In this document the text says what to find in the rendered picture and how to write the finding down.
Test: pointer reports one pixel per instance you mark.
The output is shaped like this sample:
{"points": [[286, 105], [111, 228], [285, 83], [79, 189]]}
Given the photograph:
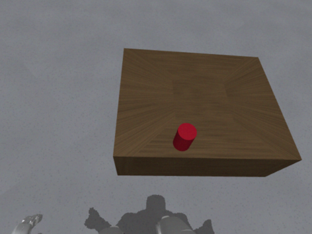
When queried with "can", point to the can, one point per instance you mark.
{"points": [[185, 135]]}

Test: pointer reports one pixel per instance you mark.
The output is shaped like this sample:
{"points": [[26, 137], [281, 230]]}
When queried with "left robot hand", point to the left robot hand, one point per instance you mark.
{"points": [[27, 224]]}

